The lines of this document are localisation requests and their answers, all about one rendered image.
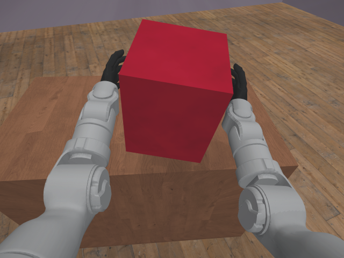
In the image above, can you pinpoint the robot left hand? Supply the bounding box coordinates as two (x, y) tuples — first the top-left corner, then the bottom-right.
(101, 49), (126, 89)

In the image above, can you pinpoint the robot right forearm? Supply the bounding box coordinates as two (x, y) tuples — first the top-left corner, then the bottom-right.
(221, 98), (306, 212)

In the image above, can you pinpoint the robot left forearm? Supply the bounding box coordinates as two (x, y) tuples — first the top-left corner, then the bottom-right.
(44, 81), (119, 207)

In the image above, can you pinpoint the right robot upper arm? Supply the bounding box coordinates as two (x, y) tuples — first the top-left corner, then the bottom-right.
(238, 184), (344, 258)

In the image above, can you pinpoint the robot right hand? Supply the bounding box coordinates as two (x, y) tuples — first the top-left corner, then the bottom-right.
(231, 63), (247, 100)

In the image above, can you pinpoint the carton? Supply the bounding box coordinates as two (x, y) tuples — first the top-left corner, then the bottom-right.
(118, 19), (233, 163)

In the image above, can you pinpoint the left robot upper arm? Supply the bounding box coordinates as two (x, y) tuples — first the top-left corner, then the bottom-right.
(0, 164), (111, 258)

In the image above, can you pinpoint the pedestal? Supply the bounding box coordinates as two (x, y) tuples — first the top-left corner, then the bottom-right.
(0, 76), (298, 248)

